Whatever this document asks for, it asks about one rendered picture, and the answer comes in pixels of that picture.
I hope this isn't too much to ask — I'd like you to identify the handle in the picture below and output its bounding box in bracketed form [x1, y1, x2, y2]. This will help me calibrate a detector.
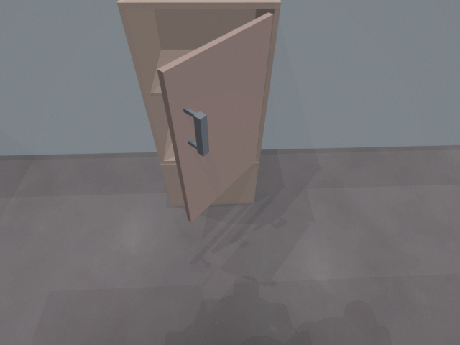
[183, 107, 209, 156]

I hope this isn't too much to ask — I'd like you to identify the cupboard door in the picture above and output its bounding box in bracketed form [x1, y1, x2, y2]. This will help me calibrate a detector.
[157, 12, 274, 223]

